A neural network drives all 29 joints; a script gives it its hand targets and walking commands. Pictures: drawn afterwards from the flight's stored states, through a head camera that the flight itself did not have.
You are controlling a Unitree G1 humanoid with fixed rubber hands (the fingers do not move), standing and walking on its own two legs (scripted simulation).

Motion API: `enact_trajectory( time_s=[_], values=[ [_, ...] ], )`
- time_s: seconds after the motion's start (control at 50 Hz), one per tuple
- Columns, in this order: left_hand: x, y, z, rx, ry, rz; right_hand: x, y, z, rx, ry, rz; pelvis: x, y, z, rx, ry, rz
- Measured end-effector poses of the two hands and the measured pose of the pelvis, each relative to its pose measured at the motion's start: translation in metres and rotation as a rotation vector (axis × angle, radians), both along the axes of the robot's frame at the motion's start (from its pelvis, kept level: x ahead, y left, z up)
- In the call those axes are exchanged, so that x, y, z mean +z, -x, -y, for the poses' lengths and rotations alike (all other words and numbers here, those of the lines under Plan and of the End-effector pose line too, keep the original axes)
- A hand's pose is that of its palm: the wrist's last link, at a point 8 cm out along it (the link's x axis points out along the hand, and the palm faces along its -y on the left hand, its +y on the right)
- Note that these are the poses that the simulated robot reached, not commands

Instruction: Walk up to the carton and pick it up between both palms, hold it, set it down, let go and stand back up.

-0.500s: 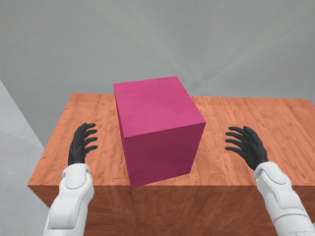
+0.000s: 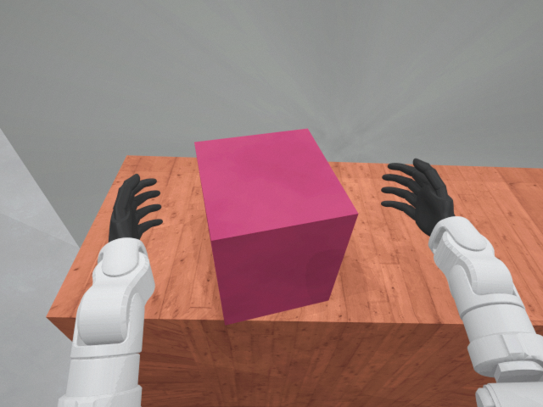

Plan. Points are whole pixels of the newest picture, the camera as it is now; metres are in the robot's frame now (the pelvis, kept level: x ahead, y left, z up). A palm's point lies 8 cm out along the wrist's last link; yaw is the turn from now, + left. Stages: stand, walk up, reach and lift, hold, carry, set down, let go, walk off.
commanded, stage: reach and lift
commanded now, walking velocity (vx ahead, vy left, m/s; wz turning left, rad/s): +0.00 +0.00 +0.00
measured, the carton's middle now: (266, 227) +0.43 +0.07 +0.02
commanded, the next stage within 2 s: none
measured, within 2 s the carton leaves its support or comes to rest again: neither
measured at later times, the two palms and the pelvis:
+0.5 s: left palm (131, 197) +0.34 +0.24 +0.16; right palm (408, 161) +0.45 -0.14 +0.18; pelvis +0.00 +0.00 +0.00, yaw +0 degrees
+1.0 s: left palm (144, 179) +0.38 +0.24 +0.15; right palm (394, 150) +0.49 -0.12 +0.17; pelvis +0.01 +0.00 +0.00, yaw +0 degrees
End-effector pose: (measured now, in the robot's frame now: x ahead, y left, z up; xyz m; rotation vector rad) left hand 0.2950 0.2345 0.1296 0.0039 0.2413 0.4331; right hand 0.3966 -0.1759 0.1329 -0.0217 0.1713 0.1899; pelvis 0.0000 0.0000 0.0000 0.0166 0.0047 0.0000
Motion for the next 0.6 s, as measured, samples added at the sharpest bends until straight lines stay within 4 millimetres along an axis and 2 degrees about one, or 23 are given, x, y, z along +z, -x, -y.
enact_trajectory(
  time_s=[0.14,0.28,0.4,0.5,0.6],
  values=[
    [0.017,-0.011,-0.002,0.006,0.012,0.012,0.019,-0.020,-0.014,0.014,-0.007,-0.018,0.000,0.003,0.001,-0.001,0.000,0.004],
    [0.018,-0.026,-0.001,0.003,0.024,-0.014,0.026,-0.036,-0.019,0.007,-0.014,-0.048,0.000,0.001,0.001,-0.001,0.000,0.002],
    [0.032,-0.034,-0.005,0.027,0.022,0.021,0.036,-0.047,-0.031,0.034,-0.015,-0.029,0.000,-0.001,0.002,-0.001,0.000,-0.002],
    [0.028,-0.043,-0.006,0.026,0.040,-0.010,0.045,-0.056,-0.040,0.050,-0.007,-0.025,0.000,-0.003,0.002,-0.002,0.001,-0.004],
    [0.038,-0.050,-0.001,0.009,0.032,0.011,0.056,-0.063,-0.043,0.048,-0.012,-0.017,0.000,-0.003,0.003,-0.002,0.001,-0.007]
  ],
)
